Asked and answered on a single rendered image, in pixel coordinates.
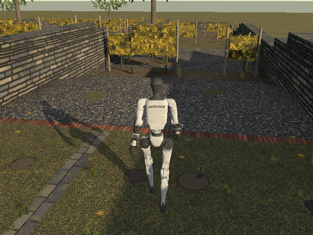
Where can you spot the right robot forearm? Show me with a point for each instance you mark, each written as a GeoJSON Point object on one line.
{"type": "Point", "coordinates": [176, 128]}

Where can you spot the robot left hand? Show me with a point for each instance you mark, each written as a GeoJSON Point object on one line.
{"type": "Point", "coordinates": [133, 155]}

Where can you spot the robot left shin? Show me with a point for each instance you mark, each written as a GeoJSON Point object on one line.
{"type": "Point", "coordinates": [149, 170]}

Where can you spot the robot right hand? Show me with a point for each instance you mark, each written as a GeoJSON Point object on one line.
{"type": "Point", "coordinates": [173, 134]}

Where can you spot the robot left upper arm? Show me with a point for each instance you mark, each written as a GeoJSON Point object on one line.
{"type": "Point", "coordinates": [139, 111]}

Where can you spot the robot left foot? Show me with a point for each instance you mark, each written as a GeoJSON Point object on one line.
{"type": "Point", "coordinates": [152, 189]}

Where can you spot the robot right upper arm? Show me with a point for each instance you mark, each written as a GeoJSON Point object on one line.
{"type": "Point", "coordinates": [173, 110]}

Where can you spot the left robot forearm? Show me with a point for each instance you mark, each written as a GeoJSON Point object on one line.
{"type": "Point", "coordinates": [135, 134]}

